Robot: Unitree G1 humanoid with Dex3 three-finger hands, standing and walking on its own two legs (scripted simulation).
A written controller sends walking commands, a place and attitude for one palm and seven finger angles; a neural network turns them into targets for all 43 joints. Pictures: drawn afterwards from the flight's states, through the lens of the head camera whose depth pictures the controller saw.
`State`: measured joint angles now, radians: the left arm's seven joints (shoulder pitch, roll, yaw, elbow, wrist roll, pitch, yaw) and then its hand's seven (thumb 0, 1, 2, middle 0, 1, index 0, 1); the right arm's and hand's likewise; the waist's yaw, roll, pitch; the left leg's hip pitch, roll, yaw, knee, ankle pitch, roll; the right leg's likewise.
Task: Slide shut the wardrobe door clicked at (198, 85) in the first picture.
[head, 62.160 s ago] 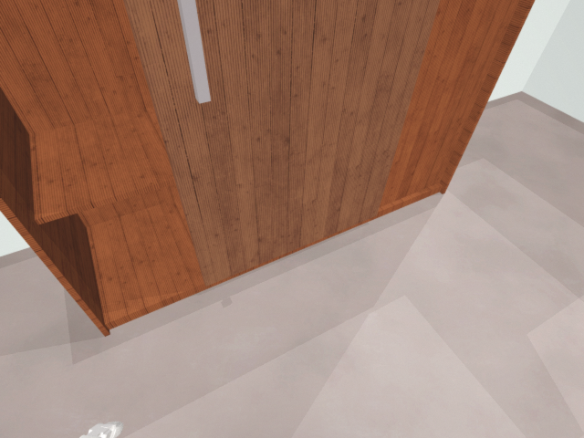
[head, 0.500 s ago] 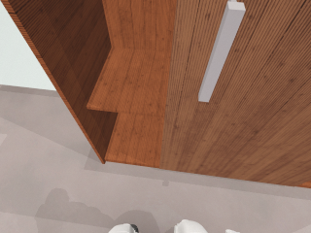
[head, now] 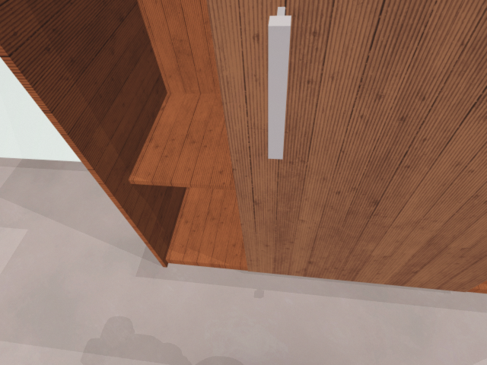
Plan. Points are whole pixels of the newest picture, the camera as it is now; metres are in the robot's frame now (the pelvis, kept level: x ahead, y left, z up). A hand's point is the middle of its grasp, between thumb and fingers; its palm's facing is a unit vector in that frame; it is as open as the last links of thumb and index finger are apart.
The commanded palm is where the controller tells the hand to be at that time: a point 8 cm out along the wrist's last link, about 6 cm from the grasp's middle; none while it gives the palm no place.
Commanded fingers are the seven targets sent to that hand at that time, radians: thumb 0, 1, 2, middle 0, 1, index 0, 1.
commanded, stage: come to a stop and stand still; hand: right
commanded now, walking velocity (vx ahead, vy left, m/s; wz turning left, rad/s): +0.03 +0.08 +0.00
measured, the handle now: (278, 93) +0.49 -0.03 +0.18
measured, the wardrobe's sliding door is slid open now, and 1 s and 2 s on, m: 0.36 0.36 0.36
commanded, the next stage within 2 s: look again from close up in 1.56 s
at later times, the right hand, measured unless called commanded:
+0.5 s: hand out of the picture +0.02 -0.11 -0.18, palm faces +0.01 +0.98 -0.21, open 7.2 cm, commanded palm none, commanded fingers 0.00 -0.90 -0.90 0.20 0.30 0.20 0.30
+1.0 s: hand out of the picture -0.02 -0.11 -0.19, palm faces +0.06 +0.99 -0.15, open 7.4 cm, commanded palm none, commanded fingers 0.00 -0.90 -0.90 0.20 0.30 0.20 0.30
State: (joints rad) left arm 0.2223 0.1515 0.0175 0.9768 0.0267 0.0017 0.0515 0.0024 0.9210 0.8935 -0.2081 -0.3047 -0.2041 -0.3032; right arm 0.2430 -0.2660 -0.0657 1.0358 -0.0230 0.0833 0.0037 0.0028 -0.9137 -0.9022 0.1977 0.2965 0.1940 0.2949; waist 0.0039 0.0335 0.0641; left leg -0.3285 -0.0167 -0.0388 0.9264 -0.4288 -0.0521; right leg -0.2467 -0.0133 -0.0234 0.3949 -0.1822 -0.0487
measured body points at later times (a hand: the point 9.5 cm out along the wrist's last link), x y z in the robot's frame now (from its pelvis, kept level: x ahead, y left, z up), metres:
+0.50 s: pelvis -0.02 +0.07 -0.01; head -0.02 +0.07 +0.44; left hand -0.07 +0.28 -0.17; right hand +0.02 -0.17 -0.16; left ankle -0.05 +0.16 -0.75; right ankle +0.01 -0.08 -0.75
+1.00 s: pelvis +0.00 +0.05 -0.01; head +0.01 +0.04 +0.44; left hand +0.02 +0.28 -0.16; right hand -0.02 -0.16 -0.18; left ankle -0.05 +0.16 -0.75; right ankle +0.01 -0.09 -0.75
